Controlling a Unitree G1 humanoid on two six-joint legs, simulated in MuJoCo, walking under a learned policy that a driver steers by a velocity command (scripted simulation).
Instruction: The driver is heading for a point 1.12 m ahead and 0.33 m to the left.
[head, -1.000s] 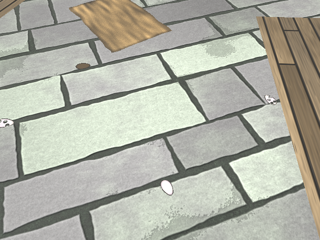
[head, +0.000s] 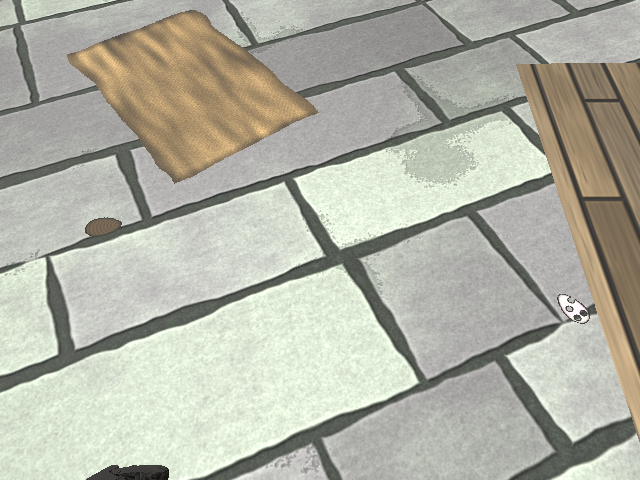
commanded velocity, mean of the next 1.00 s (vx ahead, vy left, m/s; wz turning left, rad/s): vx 0.10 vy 0.00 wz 0.44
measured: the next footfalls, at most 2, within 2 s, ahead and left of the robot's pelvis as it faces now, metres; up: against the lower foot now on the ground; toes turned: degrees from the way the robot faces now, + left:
left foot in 0.50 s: +0.22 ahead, +0.12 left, +0.00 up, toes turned +18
right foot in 0.96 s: +0.29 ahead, -0.07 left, +0.00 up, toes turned +28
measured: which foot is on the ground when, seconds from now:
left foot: down 0.00-0.02, up 0.04-0.48, down 0.50-0.96, up 0.98-1.00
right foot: down 0.00-0.52, up 0.54-0.94, down 0.96-1.00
